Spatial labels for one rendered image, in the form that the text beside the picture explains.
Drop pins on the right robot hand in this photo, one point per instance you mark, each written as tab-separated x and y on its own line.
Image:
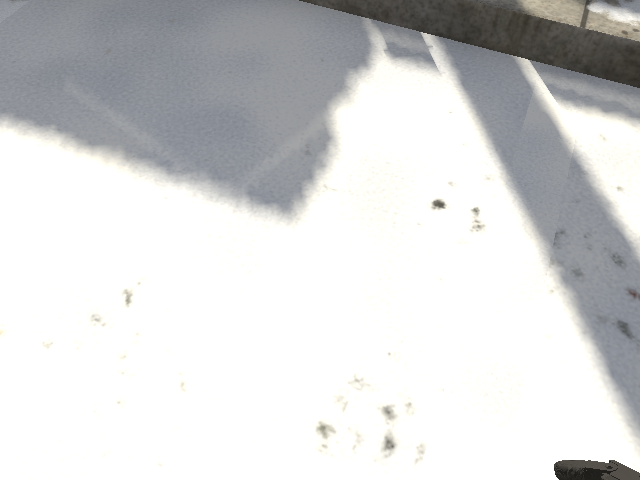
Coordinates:
593	470

